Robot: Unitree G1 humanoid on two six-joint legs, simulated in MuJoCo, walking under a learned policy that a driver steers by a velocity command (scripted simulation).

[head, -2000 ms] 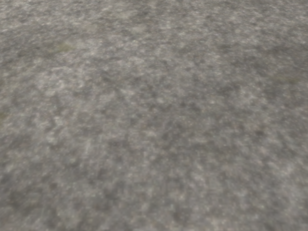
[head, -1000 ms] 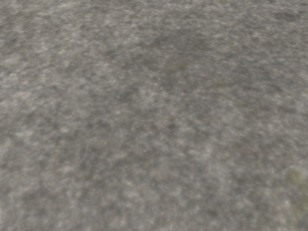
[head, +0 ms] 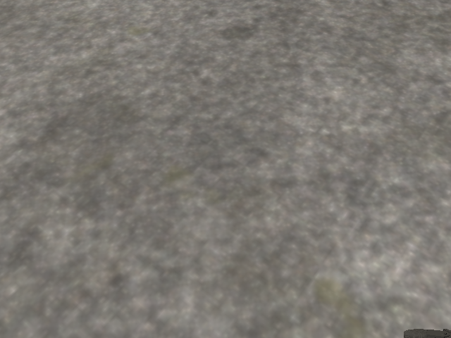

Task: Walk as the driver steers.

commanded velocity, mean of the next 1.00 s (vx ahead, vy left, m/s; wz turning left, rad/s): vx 0.37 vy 0.00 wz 0.49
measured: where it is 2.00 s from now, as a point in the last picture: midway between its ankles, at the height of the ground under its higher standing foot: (224, 309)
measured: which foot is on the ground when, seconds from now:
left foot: down 0.00-0.40, up 0.42-0.84, down 0.86-1.00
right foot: up 0.00-0.38, down 0.40-0.86, up 0.88-1.00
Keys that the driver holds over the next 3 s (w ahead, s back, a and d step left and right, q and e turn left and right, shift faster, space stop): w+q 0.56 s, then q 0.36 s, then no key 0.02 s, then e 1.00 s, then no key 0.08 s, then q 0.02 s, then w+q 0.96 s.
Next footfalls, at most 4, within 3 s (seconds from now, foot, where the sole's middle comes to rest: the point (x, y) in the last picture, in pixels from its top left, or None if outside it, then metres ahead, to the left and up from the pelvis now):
0.40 right None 0.43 -0.12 -0.75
0.86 left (179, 296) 0.56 0.19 -0.75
1.28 right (256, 275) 0.63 -0.03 -0.75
1.62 left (178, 303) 0.54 0.20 -0.75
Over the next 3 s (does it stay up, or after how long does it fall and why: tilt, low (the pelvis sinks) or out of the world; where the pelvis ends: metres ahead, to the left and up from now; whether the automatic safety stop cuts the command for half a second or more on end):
stays up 0.88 0.20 0.03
